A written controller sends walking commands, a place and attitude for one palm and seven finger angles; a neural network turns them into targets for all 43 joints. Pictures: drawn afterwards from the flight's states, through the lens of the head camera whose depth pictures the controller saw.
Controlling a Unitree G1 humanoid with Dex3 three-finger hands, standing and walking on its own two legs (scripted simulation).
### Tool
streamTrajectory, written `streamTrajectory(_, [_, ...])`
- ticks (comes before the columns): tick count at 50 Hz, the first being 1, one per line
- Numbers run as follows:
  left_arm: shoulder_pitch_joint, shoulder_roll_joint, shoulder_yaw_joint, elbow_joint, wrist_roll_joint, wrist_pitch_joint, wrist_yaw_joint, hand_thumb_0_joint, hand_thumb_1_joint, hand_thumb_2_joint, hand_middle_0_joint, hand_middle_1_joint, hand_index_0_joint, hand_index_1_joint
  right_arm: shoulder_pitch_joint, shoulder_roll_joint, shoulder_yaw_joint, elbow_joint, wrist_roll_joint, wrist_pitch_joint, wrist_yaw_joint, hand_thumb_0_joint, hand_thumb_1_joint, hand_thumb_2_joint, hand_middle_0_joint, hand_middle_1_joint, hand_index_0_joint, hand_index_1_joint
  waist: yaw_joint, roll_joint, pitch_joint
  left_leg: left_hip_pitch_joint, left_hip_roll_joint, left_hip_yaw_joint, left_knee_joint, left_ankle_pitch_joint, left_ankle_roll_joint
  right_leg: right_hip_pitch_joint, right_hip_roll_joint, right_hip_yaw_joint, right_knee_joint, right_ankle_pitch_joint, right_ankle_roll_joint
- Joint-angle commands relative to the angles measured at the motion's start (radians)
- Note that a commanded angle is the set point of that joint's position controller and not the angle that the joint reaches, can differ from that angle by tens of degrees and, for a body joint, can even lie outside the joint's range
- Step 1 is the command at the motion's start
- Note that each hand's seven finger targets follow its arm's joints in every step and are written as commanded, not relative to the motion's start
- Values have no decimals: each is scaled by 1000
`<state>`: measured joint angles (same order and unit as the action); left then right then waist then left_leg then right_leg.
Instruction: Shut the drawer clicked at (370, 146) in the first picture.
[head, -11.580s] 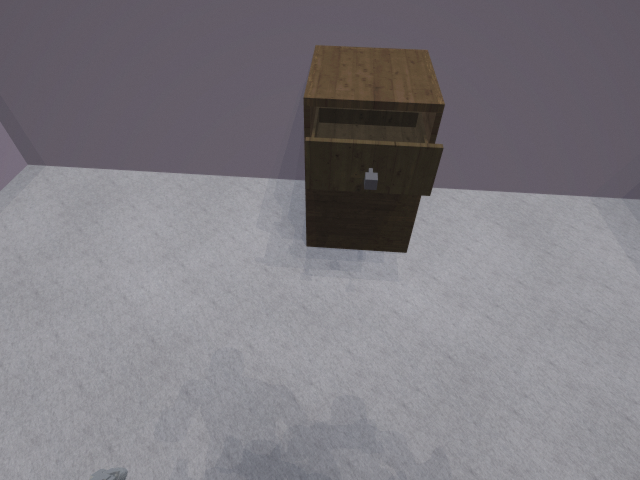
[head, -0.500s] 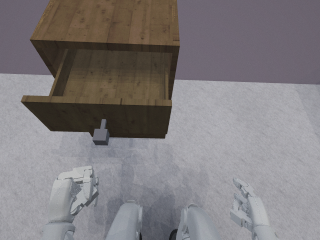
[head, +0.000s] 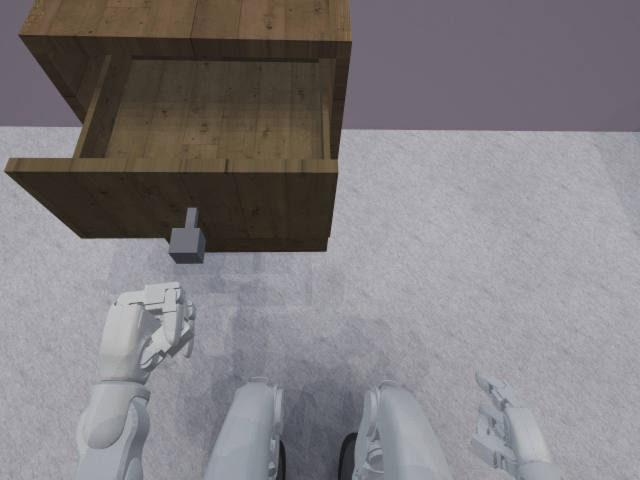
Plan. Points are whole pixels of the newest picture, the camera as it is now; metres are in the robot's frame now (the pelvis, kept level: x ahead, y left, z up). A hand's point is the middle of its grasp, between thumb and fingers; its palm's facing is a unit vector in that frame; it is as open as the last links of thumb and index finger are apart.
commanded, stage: bring the fist close to the handle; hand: left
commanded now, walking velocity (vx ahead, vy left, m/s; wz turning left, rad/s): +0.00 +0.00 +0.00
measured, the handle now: (189, 233) +0.42 +0.20 -0.03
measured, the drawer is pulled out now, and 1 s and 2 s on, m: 0.19 0.19 0.07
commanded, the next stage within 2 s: push the drawer shut in 0.66 s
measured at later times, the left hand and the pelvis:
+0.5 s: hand (203, 304) +0.32 +0.16 -0.02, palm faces +0.01 -1.00 -0.02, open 3.3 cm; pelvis +0.00 +0.02 -0.02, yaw -1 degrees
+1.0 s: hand (208, 291) +0.34 +0.16 -0.02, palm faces +0.03 -1.00 -0.05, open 3.2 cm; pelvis +0.00 +0.01 -0.02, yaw +0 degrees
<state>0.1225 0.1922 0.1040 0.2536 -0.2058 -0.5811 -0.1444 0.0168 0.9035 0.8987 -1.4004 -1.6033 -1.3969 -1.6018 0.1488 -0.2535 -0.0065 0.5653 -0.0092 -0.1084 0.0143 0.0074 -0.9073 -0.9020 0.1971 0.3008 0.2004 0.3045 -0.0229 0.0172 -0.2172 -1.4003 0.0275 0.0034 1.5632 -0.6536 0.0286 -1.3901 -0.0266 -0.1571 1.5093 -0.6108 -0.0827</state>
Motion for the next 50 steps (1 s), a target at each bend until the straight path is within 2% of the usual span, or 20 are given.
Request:
streamTrajectory(1, [-121, 89, 28, -195, 0, -68, 11, 0, 900, 900, -1400, -1600, -1400, -1600, -4, -143, -52, -135, 3, -47, -10, 0, -900, -900, 200, 300, 200, 300, -13, 26, -379, 166, -31, -61, -178, 255, 6, 290, 18, 165, -195, 171, 45])
streamTrajectory(2, [-126, 98, 43, -189, 5, -67, 21, 0, 900, 900, -1400, -1600, -1400, -1600, -4, -143, -51, -134, 2, -42, -8, 0, -900, -900, 200, 300, 200, 300, -6, 26, -398, 165, -32, -61, -175, 251, 5, 290, 18, 164, -187, 166, 46])
streamTrajectory(7, [-190, 92, 45, -146, 34, -68, 69, 0, 900, 900, -1400, -1600, -1400, -1600, -6, -146, -47, -134, -3, -23, -1, 0, -900, -900, 200, 300, 200, 300, -10, 12, -403, 151, -35, -73, -163, 210, 2, 222, 22, 143, -151, 123, 46])
streamTrajectory(13, [-287, 69, 3, -107, 58, -50, 74, 0, 900, 900, -1400, -1600, -1400, -1600, -1, -162, -43, -134, -3, 2, 5, 0, -900, -900, 200, 300, 200, 300, -28, 45, -416, 185, -34, -101, -156, 195, -6, 123, 21, 119, -110, 120, 42])
streamTrajectory(15, [-291, 80, 9, -152, 54, -43, 76, 0, 900, 900, -1400, -1600, -1400, -1600, 5, -164, -45, -143, -1, 9, 5, 0, -900, -900, 200, 300, 200, 300, -14, 54, -461, 221, -33, -108, -166, 218, -9, 140, 20, 118, -108, 134, 41])
streamTrajectory(17, [-279, 73, -5, -199, 53, -30, 79, 0, 900, 900, -1400, -1600, -1400, -1600, 8, -167, -45, -155, 0, 15, 6, 0, -900, -900, 200, 300, 200, 300, -7, 96, -504, 289, -29, -120, -181, 281, -15, 131, 17, 109, -99, 173, 39])
streamTrajectory(19, [-247, 53, -21, -226, 47, -13, 87, 0, 900, 900, -1400, -1600, -1400, -1600, 9, -163, -47, -159, 3, 26, 12, 0, -900, -900, 200, 300, 200, 300, -7, 90, -510, 323, -25, -128, -192, 314, -20, 134, 16, 102, -102, 192, 40])
streamTrajectory(21, [-213, 65, -2, -192, 50, 6, 100, 0, 900, 900, -1400, -1600, -1400, -1600, 14, -162, -45, -161, 5, 36, 10, 0, -900, -900, 200, 300, 200, 300, -13, 31, -484, 284, -26, -128, -188, 311, -14, 150, 22, 102, -106, 197, 42])
streamTrajectory(25, [-237, 36, -23, -154, 66, 12, 122, 0, 900, 900, -1400, -1600, -1400, -1600, 14, -151, -44, -150, 6, 48, 10, 0, -900, -900, 200, 300, 200, 300, -32, -16, -426, 224, -29, -119, -179, 273, -9, 161, 20, 106, -115, 185, 48])
streamTrajectory(28, [-226, 48, -13, -154, 75, -9, 128, 0, 900, 900, -1400, -1600, -1400, -1600, 13, -148, -46, -148, 4, 50, 10, 0, -900, -900, 200, 300, 200, 300, -18, 12, -434, 245, -30, -118, -181, 305, -15, 150, 19, 107, -106, 201, 43])
streamTrajectory(31, [-245, 38, -33, -169, 78, -31, 125, 0, 900, 900, -1400, -1600, -1400, -1600, 14, -144, -46, -145, 0, 48, 12, 0, -900, -900, 200, 300, 200, 300, -23, 43, -430, 259, -31, -115, -178, 315, -16, 135, 21, 110, -109, 203, 41])
streamTrajectory(34, [-248, 50, -22, -156, 77, -44, 120, 0, 900, 900, -1400, -1600, -1400, -1600, 12, -142, -46, -137, -1, 49, 11, 0, -900, -900, 200, 300, 200, 300, -26, 28, -430, 242, -32, -102, -165, 320, -12, 165, 21, 119, -118, 223, 43])
streamTrajectory(38, [-222, 55, -12, -173, 74, -48, 111, 0, 900, 900, -1400, -1600, -1400, -1600, 12, -141, -49, -141, -2, 52, 14, 0, -900, -900, 200, 300, 200, 300, -13, 53, -473, 266, -32, -102, -163, 372, -16, 184, 20, 118, -103, 265, 41])
streamTrajectory(39, [-224, 48, -21, -161, 74, -44, 111, 0, 900, 900, -1400, -1600, -1400, -1600, 10, -140, -48, -141, 0, 53, 15, 0, -900, -900, 200, 300, 200, 300, -17, 51, -454, 259, -33, -98, -164, 361, -15, 181, 19, 119, -110, 259, 41])
streamTrajectory(41, [-285, 54, -16, -151, 68, -39, 112, 0, 900, 900, -1400, -1600, -1400, -1600, 14, -140, -47, -131, -2, 52, 10, 0, -900, -900, 200, 300, 200, 300, -39, 35, -440, 233, -34, -97, -148, 341, -8, 175, 22, 121, -114, 254, 45])
streamTrajectory(43, [-319, 93, 25, -130, 67, -41, 111, 0, 900, 900, -1400, -1600, -1400, -1600, 14, -143, -46, -126, -2, 52, 5, 0, -900, -900, 200, 300, 200, 300, -34, 15, -445, 182, -38, -84, -135, 310, -4, 216, 21, 136, -121, 246, 47])
streamTrajectory(44, [-334, 91, 27, -109, 69, -41, 110, 0, 900, 900, -1400, -1600, -1400, -1600, 13, -141, -45, -123, -1, 53, 2, 0, -900, -900, 200, 300, 200, 300, -39, -3, -436, 165, -38, -80, -130, 297, -1, 222, 22, 140, -125, 241, 49])
streamTrajectory(45, [-372, 87, 16, -122, 68, -44, 107, 0, 900, 900, -1400, -1600, -1400, -1600, 12, -140, -43, -121, -3, 51, 1, 0, -900, -900, 200, 300, 200, 300, -41, 24, -443, 163, -39, -78, -127, 294, -1, 224, 20, 142, -126, 239, 48])
streamTrajectory(48, [-400, 100, 35, -95, 64, -40, 101, 0, 900, 900, -1400, -1600, -1400, -1600, 19, -144, -44, -117, -3, 49, -2, 0, -900, -900, 200, 300, 200, 300, -36, 38, -470, 177, -39, -75, -125, 308, -2, 224, 20, 144, -123, 248, 47])
streamTrajectory(50, [-421, 111, 48, -78, 54, -29, 90, 0, 900, 900, -1400, -1600, -1400, -1600, 23, -146, -43, -116, -1, 51, -4, 0, -900, -900, 200, 300, 200, 300, -39, 20, -481, 160, -39, -67, -118, 305, 1, 255, 19, 155, -133, 257, 50])
